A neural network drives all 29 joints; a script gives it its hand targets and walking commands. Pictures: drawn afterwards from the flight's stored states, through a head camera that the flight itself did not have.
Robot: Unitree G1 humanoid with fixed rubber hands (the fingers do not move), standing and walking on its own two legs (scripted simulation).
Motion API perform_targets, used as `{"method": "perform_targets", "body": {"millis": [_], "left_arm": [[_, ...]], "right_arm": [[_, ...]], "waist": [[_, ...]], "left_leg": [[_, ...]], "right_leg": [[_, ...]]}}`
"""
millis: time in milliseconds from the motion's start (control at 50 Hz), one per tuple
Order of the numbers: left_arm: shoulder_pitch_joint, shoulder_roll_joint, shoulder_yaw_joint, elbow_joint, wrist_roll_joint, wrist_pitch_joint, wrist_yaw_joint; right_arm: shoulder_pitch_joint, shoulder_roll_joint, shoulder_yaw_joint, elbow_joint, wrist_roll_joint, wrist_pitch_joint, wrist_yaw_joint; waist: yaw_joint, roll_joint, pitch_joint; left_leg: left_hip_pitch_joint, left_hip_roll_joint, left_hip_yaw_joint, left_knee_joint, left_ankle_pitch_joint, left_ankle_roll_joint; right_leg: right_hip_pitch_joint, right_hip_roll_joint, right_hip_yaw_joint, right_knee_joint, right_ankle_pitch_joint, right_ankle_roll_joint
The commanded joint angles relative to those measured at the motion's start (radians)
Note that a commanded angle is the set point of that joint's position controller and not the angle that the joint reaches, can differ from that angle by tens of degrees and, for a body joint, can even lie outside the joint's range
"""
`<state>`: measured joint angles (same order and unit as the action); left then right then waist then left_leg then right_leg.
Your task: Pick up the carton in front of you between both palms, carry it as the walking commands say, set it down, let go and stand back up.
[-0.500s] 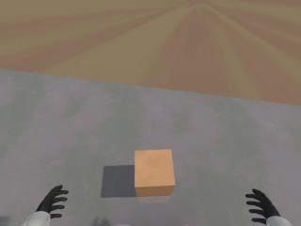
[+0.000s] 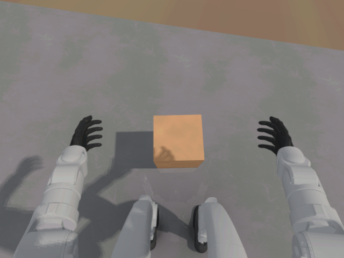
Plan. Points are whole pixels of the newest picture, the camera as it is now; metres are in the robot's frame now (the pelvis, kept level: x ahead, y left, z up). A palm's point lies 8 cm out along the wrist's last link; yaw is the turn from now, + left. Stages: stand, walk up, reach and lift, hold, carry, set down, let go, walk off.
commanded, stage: reach and lift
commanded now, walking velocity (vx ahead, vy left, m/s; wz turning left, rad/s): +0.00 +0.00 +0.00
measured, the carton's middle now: (177, 143) +0.47 +0.00 -0.57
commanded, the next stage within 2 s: none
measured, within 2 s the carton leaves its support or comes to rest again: neither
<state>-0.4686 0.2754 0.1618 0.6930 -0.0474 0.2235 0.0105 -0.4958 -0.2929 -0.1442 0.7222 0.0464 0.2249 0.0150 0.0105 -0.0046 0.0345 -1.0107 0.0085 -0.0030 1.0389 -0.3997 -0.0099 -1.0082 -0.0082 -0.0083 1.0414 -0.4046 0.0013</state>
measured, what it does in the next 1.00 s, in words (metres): lowers itself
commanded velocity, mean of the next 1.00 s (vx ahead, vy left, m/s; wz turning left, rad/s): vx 0.00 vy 0.00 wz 0.00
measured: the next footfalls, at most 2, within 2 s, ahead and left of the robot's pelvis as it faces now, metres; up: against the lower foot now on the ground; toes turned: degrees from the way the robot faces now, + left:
none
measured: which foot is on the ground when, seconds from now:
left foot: down 0.00-1.00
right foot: down 0.00-1.00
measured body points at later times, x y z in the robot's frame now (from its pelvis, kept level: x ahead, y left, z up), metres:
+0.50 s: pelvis -0.04 +0.00 -0.06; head +0.28 +0.00 +0.27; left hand +0.49 +0.20 -0.17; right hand +0.51 -0.19 -0.17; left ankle +0.05 +0.12 -0.66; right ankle +0.04 -0.12 -0.66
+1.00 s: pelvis -0.06 +0.00 -0.25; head +0.29 +0.00 +0.03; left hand +0.47 +0.20 -0.41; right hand +0.49 -0.19 -0.41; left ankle +0.05 +0.12 -0.66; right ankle +0.04 -0.12 -0.66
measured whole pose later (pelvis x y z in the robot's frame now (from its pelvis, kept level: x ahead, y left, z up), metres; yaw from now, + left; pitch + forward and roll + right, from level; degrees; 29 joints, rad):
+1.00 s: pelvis -0.06 +0.00 -0.25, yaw +1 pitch +47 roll +1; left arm -1.19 0.30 0.17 0.91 -0.19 0.08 0.14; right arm -1.25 -0.37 -0.11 0.97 0.18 0.08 -0.10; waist 0.02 0.00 0.08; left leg -2.20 0.00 -0.01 1.91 -0.53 -0.02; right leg -2.21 0.00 0.02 1.92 -0.54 0.01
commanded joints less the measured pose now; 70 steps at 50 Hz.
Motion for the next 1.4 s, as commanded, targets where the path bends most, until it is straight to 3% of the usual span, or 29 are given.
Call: {"method": "perform_targets", "body": {"millis": [0, 140, 240, 300, 400, 580, 660, 780, 900, 1000, 1100, 1220, 1380], "left_arm": [[-0.295, 0.126, 0.046, -0.060, -0.019, -0.017, 0.018], [-0.671, 0.126, 0.077, 0.054, -0.032, -0.005, 0.047], [-0.868, 0.103, 0.120, 0.139, -0.009, -0.017, 0.061], [-0.925, 0.094, 0.154, 0.156, 0.020, -0.033, 0.068], [-0.904, 0.067, 0.199, 0.128, 0.068, -0.082, 0.062], [-0.762, -0.016, 0.243, 0.152, 0.116, -0.176, 0.042], [-0.749, 0.000, 0.213, 0.148, 0.081, -0.201, 0.052], [-0.800, 0.074, 0.090, 0.092, -0.046, -0.208, 0.091], [-0.924, 0.141, 0.020, 0.055, -0.137, -0.176, 0.126], [-1.048, 0.156, 0.002, 0.170, -0.167, -0.147, 0.133], [-1.150, 0.167, -0.005, 0.316, -0.166, -0.161, 0.124], [-1.238, 0.196, -0.025, 0.392, -0.183, -0.198, 0.121], [-1.283, 0.208, -0.114, 0.294, -0.260, -0.220, 0.144]], "right_arm": [[-0.312, -0.142, -0.044, -0.048, 0.017, -0.019, -0.007], [-0.698, -0.169, -0.062, 0.085, 0.024, -0.005, -0.017], [-0.917, -0.168, -0.091, 0.184, -0.002, -0.022, -0.015], [-0.982, -0.172, -0.123, 0.212, -0.039, -0.040, -0.015], [-0.967, -0.143, -0.168, 0.195, -0.090, -0.084, -0.016], [-0.821, -0.035, -0.209, 0.205, -0.127, -0.170, -0.026], [-0.794, -0.052, -0.180, 0.191, -0.095, -0.195, -0.047], [-0.858, -0.123, -0.055, 0.116, 0.038, -0.207, -0.090], [-0.984, -0.193, 0.014, 0.086, 0.129, -0.175, -0.116], [-1.100, -0.203, 0.039, 0.208, 0.160, -0.144, -0.122], [-1.195, -0.218, 0.058, 0.359, 0.165, -0.158, -0.119], [-1.285, -0.246, 0.082, 0.419, 0.177, -0.195, -0.112], [-1.321, -0.267, 0.131, 0.311, 0.234, -0.220, -0.133]], "waist": [[0.006, 0.006, -0.630], [0.014, -0.006, -0.808], [0.027, -0.020, -0.868], [0.031, -0.030, -0.958], [0.026, -0.040, -1.082], [0.025, -0.039, -1.006], [0.016, -0.026, -1.042], [0.017, -0.033, -1.246], [0.017, -0.037, -1.302], [0.025, -0.031, -1.086], [0.026, -0.024, -0.914], [0.019, -0.021, -0.879], [0.000, -0.028, -1.107]], "left_leg": [[0.170, -0.051, 0.008, -0.063, 0.338, -0.030], [0.056, -0.055, 0.040, -0.046, 0.128, -0.037], [-0.029, -0.061, 0.050, -0.019, 0.068, -0.037], [-0.037, -0.069, 0.052, -0.006, 0.103, -0.038], [-0.041, -0.083, 0.051, 0.014, 0.266, -0.035], [-0.358, -0.080, 0.033, 0.222, 0.424, -0.040], [-0.450, -0.081, 0.022, 0.363, 0.455, -0.045], [-0.469, -0.077, 0.032, 0.574, 0.488, -0.046], [-0.501, -0.071, 0.056, 0.714, 0.328, -0.048], [-0.618, -0.049, 0.066, 0.774, 0.093, -0.042], [-0.692, -0.030, 0.049, 0.841, 0.002, -0.037], [-0.689, -0.021, 0.033, 0.927, 0.059, -0.039], [-0.555, -0.041, 0.044, 1.007, 0.216, -0.039]], "right_leg": [[0.226, 0.049, 0.015, -0.056, 0.347, 0.027], [0.093, 0.057, -0.006, -0.040, 0.133, 0.031], [-0.009, 0.061, -0.012, -0.015, 0.060, 0.029], [-0.016, 0.067, -0.013, -0.004, 0.097, 0.029], [0.013, 0.081, -0.005, 0.021, 0.277, 0.027], [-0.257, 0.077, 0.018, 0.235, 0.458, 0.031], [-0.381, 0.074, 0.023, 0.374, 0.476, 0.031], [-0.401, 0.070, 0.006, 0.587, 0.498, 0.036], [-0.426, 0.067, -0.020, 0.724, 0.340, 0.031], [-0.559, 0.046, -0.014, 0.776, 0.093, 0.027], [-0.654, 0.026, 0.002, 0.838, -0.004, 0.026], [-0.678, 0.014, 0.011, 0.926, 0.043, 0.027], [-0.550, 0.024, -0.010, 1.006, 0.209, 0.025]]}}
